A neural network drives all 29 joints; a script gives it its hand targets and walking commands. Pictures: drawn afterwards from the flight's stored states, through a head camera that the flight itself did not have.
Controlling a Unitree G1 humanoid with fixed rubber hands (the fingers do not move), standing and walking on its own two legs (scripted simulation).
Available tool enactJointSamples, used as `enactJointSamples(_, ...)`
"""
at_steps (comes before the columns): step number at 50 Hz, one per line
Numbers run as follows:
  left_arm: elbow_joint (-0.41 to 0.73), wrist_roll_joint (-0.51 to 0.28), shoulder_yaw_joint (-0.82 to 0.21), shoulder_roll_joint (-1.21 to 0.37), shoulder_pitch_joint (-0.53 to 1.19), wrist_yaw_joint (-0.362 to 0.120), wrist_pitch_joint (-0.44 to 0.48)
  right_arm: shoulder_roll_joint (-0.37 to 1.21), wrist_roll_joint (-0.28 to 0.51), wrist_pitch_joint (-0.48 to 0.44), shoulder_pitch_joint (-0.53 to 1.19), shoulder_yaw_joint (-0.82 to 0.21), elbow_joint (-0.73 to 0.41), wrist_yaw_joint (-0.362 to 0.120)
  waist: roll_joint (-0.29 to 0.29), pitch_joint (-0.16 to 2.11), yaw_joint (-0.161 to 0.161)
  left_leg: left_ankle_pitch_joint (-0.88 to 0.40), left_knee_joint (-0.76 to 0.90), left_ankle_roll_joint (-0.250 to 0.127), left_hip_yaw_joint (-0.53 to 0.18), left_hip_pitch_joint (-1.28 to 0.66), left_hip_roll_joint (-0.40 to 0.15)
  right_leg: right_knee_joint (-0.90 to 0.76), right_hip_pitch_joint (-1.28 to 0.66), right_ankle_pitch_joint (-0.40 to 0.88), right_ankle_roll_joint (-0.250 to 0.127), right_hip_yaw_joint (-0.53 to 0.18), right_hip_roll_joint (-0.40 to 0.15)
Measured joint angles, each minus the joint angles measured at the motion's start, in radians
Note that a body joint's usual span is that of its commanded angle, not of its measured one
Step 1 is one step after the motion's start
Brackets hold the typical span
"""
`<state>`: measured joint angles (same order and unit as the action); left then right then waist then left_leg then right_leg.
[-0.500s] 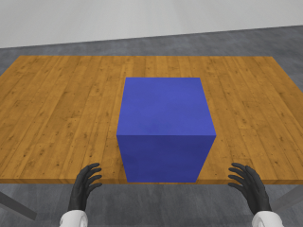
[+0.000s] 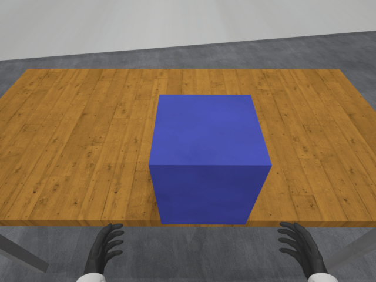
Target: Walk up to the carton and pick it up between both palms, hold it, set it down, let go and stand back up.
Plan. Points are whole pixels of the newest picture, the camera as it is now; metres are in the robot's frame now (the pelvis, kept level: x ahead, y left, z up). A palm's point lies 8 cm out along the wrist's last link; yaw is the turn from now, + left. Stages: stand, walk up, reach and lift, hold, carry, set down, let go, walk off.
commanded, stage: set down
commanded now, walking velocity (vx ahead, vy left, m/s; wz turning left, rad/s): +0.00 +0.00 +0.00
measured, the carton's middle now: (204, 162) +0.37 -0.01 +0.04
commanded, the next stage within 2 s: let go in 0.48 s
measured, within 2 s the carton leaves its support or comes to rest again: neither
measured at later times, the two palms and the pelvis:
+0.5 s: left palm (85, 279) +0.15 +0.24 -0.08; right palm (293, 274) +0.16 -0.20 -0.09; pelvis +0.01 +0.01 +0.00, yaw +0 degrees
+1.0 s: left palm (91, 269) +0.17 +0.24 -0.08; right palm (296, 271) +0.16 -0.21 -0.09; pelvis +0.01 +0.01 +0.00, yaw +0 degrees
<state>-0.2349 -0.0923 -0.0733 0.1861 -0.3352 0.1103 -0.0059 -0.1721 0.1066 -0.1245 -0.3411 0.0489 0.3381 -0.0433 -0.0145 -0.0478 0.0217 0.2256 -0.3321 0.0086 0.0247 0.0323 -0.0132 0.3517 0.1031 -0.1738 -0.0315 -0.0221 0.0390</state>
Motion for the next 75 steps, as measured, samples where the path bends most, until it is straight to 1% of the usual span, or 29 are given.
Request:
enactJointSamples(7, -0.044, 0.009, 0.007, 0.003, 0.02, -0.016, -0.019, 0.008, -0.029, -0.006, 0.029, -0.003, 0.058, -0.002, 0.0, -0.004, 0.001, -0.001, 0.001, -0.002, 0.001, 0.005, 0.002, -0.001, 0.005, 0.001, 0.002, 0.0, -0.002)
enactJointSamples(8, -0.076, 0.022, 0.015, 0.0, 0.035, -0.029, -0.021, 0.005, -0.044, -0.007, 0.041, -0.009, 0.084, 0.003, 0.002, -0.01, 0.001, 0.0, 0.0, -0.003, 0.001, 0.004, 0.002, -0.002, 0.003, 0.001, 0.003, 0.0, -0.002)
enactJointSamples(10, -0.162, 0.039, 0.037, -0.003, 0.081, -0.059, -0.055, 0.002, -0.076, 0.007, 0.072, -0.018, 0.149, 0.013, 0.002, -0.024, 0.007, 0.002, -0.005, -0.004, 0.004, 0.001, 0.002, 0.004, 0.001, -0.001, 0.004, -0.002, -0.003)
enactJointSamples(12, -0.204, 0.039, 0.048, 0.005, 0.105, -0.068, -0.083, 0.008, -0.092, 0.01, 0.091, -0.02, 0.197, 0.021, -0.002, -0.035, 0.013, 0.006, -0.012, -0.005, 0.007, 0.005, 0.004, 0.015, 0.008, -0.006, 0.005, -0.004, -0.004)
enactJointSamples(17, -0.212, 0.042, 0.056, 0.026, 0.1, -0.059, -0.074, 0.027, -0.096, -0.026, 0.108, -0.02, 0.266, 0.019, -0.005, -0.044, 0.015, 0.018, -0.026, -0.007, 0.008, 0.019, 0.001, 0.015, 0.015, -0.01, 0.007, -0.004, -0.002)
enactJointSamples(26, -0.265, 0.074, 0.069, 0.02, 0.101, -0.085, -0.092, 0.009, -0.107, -0.087, 0.135, -0.024, 0.393, 0.016, 0.012, -0.043, 0.007, 0.046, -0.053, -0.015, 0.003, 0.016, -0.001, 0.003, -0.008, -0.02, 0.016, 0.004, -0.002)
enactJointSamples(31, -0.282, 0.076, 0.061, 0.021, 0.121, -0.083, -0.11, 0.001, -0.125, -0.105, 0.164, -0.003, 0.445, 0.015, 0.015, -0.042, 0.002, 0.065, -0.082, -0.019, 0.004, 0.027, -0.001, 0.027, 0.002, -0.036, 0.019, 0.005, -0.003)
enactJointSamples(37, -0.277, 0.092, 0.067, 0.015, 0.147, -0.088, -0.096, -0.01, -0.108, -0.136, 0.183, -0.014, 0.47, 0.015, 0.018, -0.044, -0.005, 0.075, -0.09, -0.019, 0.006, 0.018, -0.006, 0.022, -0.012, -0.038, 0.019, 0.005, 0.001)
enactJointSamples(42, -0.291, 0.106, 0.077, 0.005, 0.159, -0.101, -0.103, -0.018, -0.101, -0.14, 0.182, -0.027, 0.482, 0.017, 0.019, -0.039, -0.007, 0.075, -0.084, -0.018, 0.006, 0.002, -0.008, 0.012, -0.031, -0.036, 0.019, 0.006, 0.003)
enactJointSamples(48, -0.298, 0.107, 0.079, 0.001, 0.152, -0.102, -0.115, -0.016, -0.106, -0.127, 0.176, -0.025, 0.473, 0.017, 0.017, -0.037, -0.006, 0.071, -0.08, -0.017, 0.008, -0.006, -0.008, 0.013, -0.036, -0.034, 0.017, 0.007, 0.002)
enactJointSamples(51, -0.282, 0.095, 0.074, -0.004, 0.149, -0.104, -0.118, -0.019, -0.107, -0.133, 0.161, -0.016, 0.454, 0.018, 0.018, -0.035, 0.004, 0.076, -0.101, -0.016, 0.004, 0.014, -0.007, 0.035, -0.017, -0.041, 0.017, 0.011, 0.001)
enactJointSamples(52, -0.295, 0.101, 0.074, -0.007, 0.145, -0.104, -0.095, -0.024, -0.109, -0.11, 0.154, -0.017, 0.445, 0.026, 0.019, -0.019, 0.004, 0.08, -0.114, -0.017, 0.002, 0.034, -0.006, 0.048, 0.002, -0.046, 0.017, 0.014, -0.001)
enactJointSamples(55, -0.365, 0.108, 0.086, -0.003, 0.119, -0.103, -0.027, -0.038, -0.112, -0.003, 0.139, -0.02, 0.424, 0.046, 0.019, 0.02, -0.005, 0.088, -0.142, -0.02, -0.006, 0.074, 0.002, 0.088, 0.045, -0.064, 0.019, 0.022, -0.009)
enactJointSamples(57, -0.405, 0.111, 0.095, 0.006, 0.094, -0.102, -0.003, -0.047, -0.111, 0.039, 0.122, -0.018, 0.42, 0.051, 0.02, 0.035, -0.01, 0.092, -0.153, -0.021, -0.009, 0.084, 0.005, 0.104, 0.056, -0.072, 0.02, 0.025, -0.013)
enactJointSamples(59, -0.438, 0.112, 0.103, 0.015, 0.069, -0.103, 0.01, -0.055, -0.111, 0.062, 0.099, -0.015, 0.421, 0.053, 0.02, 0.045, -0.013, 0.094, -0.159, -0.022, -0.012, 0.088, 0.008, 0.112, 0.059, -0.076, 0.022, 0.029, -0.016)
enactJointSamples(66, -0.522, 0.114, 0.114, 0.039, 0.008, -0.104, 0.025, -0.071, -0.115, 0.087, 0.026, -0.014, 0.441, 0.051, 0.018, 0.041, -0.013, 0.078, -0.158, -0.027, -0.014, 0.095, 0.018, 0.114, 0.065, -0.064, 0.028, 0.032, -0.027)
enactJointSamples(75, -0.586, 0.111, 0.094, 0.04, -0.017, -0.101, 0.028, -0.069, -0.112, 0.092, -0.024, -0.032, 0.47, 0.05, 0.013, 0.024, -0.015, 0.041, -0.148, -0.039, -0.008, 0.111, 0.034, 0.108, 0.083, -0.03, 0.04, 0.025, -0.044)
